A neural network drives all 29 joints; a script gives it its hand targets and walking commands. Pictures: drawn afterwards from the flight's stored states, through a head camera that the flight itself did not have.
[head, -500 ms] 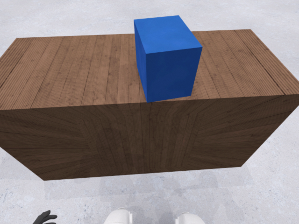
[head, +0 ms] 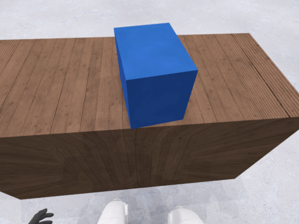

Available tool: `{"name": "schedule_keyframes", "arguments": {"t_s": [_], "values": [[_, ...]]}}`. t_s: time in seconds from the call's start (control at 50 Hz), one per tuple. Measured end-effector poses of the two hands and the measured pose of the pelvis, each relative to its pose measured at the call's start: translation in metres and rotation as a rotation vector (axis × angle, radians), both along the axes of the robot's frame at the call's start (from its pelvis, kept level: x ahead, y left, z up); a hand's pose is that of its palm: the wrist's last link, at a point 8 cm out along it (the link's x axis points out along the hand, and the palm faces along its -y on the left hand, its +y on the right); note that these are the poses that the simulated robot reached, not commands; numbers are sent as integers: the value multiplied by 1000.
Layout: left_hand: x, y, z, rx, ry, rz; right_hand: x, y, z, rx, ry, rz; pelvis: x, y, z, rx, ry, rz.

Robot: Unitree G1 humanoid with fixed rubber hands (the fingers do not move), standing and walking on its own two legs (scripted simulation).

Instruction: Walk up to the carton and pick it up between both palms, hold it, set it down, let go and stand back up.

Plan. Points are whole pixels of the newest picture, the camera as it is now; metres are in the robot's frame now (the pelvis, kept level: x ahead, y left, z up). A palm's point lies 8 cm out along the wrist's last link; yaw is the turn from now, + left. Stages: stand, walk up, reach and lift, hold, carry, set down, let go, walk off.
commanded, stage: walk up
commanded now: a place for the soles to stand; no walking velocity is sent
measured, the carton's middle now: (150, 75) +0.52 +0.00 +0.09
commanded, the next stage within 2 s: reach and lift in 1.98 s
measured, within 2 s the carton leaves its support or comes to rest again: neither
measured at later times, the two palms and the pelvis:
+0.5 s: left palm out of the picture +0.13 +0.30 -0.11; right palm (252, 202) +0.19 -0.29 -0.10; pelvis +0.05 -0.01 +0.00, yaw +2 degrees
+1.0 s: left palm out of the picture +0.14 +0.30 -0.10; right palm out of the picture +0.12 -0.31 -0.09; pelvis +0.06 -0.01 +0.02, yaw +1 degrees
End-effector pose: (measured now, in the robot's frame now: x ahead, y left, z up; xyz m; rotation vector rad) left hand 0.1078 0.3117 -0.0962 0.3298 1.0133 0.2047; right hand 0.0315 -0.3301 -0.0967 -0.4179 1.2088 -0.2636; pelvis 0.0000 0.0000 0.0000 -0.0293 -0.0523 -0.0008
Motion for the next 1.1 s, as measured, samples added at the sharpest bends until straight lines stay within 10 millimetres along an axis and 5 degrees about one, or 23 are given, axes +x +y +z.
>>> {"name": "schedule_keyframes", "arguments": {"t_s": [0.18, 0.42, 0.6, 0.94, 1.1], "values": [[4, 1, -29, -20, 126, 63, 94, 20, -4, 16, -138, 83, 33, 2, -10, 37, -7, 11], [20, -10, -19, -30, 145, 111, 157, 39, -4, 84, -161, 96, 54, -2, 3, 35, 6, 24], [24, -11, -8, -8, 137, 89, 156, 33, -4, 92, -121, 65, 55, -4, 10, 39, -7, 37], [27, -16, 1, -36, 161, 86, 104, 26, 3, 88, -22, 12, 58, -3, 23, 49, -11, 32], [37, -23, 1, -12, 121, 60, 81, -1, -3, 53, 20, -31, 61, -18, 15, 32, -7, 29]]}}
